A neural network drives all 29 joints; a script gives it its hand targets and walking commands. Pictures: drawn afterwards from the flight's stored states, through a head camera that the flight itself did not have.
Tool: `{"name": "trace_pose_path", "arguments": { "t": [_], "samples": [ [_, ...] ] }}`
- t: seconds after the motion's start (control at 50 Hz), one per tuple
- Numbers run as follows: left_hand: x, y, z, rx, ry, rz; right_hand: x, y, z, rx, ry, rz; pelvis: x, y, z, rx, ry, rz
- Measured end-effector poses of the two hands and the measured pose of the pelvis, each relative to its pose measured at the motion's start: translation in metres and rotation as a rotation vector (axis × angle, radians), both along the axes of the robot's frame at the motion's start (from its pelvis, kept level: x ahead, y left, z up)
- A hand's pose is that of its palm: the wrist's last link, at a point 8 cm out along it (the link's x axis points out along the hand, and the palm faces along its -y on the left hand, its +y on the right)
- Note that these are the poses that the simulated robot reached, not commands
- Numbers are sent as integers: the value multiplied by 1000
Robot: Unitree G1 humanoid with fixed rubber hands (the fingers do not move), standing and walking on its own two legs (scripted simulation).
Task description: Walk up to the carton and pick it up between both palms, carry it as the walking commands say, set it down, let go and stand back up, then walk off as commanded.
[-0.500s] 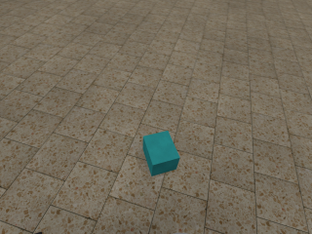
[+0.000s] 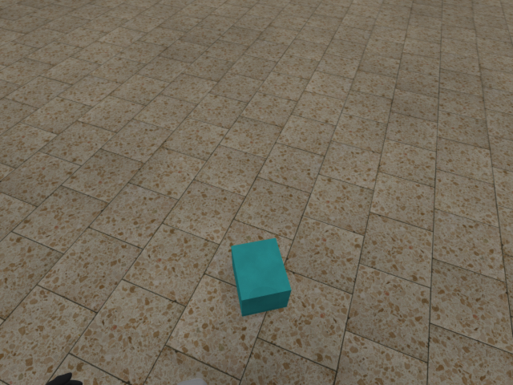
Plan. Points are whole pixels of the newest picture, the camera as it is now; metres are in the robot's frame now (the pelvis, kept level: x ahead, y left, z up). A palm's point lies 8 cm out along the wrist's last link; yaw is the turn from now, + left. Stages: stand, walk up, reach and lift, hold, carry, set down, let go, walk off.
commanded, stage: walk up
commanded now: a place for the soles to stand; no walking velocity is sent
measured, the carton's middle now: (259, 276) +0.60 +0.00 -0.68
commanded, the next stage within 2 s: none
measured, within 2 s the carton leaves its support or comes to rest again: neither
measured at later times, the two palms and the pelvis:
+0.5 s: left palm (118, 364) +0.17 +0.22 -0.07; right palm out of the picture +0.13 -0.44 -0.10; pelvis +0.07 -0.09 -0.01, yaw +1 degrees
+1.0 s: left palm (118, 342) +0.20 +0.24 -0.08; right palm out of the picture +0.18 -0.41 -0.09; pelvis +0.09 -0.08 -0.01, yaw +2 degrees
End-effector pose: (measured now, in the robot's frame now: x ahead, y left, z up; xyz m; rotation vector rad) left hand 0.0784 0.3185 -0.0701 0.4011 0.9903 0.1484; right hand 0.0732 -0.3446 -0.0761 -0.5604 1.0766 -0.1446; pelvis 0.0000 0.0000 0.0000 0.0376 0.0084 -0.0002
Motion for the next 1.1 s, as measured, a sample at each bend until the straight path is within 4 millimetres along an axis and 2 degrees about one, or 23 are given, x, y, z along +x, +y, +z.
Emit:
{"name": "trace_pose_path", "arguments": {
  "t": [0.08,0.24,0.3,0.36,0.42,0.48,0.56,0.64,0.8,0.94,1.1],
  "samples": [
    [14,-3,-16,-20,9,0,18,-5,0,-30,-30,6,15,-1,-10,-7,-9,14],
    [72,-53,-25,-75,-2,-96,8,-50,22,-94,-52,-90,36,-37,-6,-18,-21,-4],
    [85,-75,-26,-72,3,-115,10,-73,17,-91,-40,-106,44,-58,-8,-16,-16,-15],
    [91,-92,-30,-39,-22,-101,19,-93,-3,-76,-20,-108,52,-79,-20,-17,-24,-8],
    [89,-100,-20,-15,-38,-56,34,-94,-11,-37,1,-93,59,-88,-16,-20,-23,6],
    [90,-97,-6,28,-48,-29,48,-92,-17,-2,13,-67,66,-91,-11,-18,-16,11],
    [93,-92,2,61,-53,-13,62,-85,-27,36,32,-43,75,-91,-11,-26,-4,24],
    [99,-85,-2,64,-56,-2,72,-77,-32,43,34,-37,82,-86,-15,-40,-2,39],
    [107,-86,-10,39,-62,0,96,-71,-22,39,0,-30,89,-84,-13,-40,4,39],
    [122,-83,-12,29,-91,-6,101,-68,-18,30,-5,-31,93,-80,-13,-44,4,38],
    [121,-83,-13,27,-94,-6,105,-67,-16,30,-27,-35,91,-79,-13,-44,-6,37]
  ]
}}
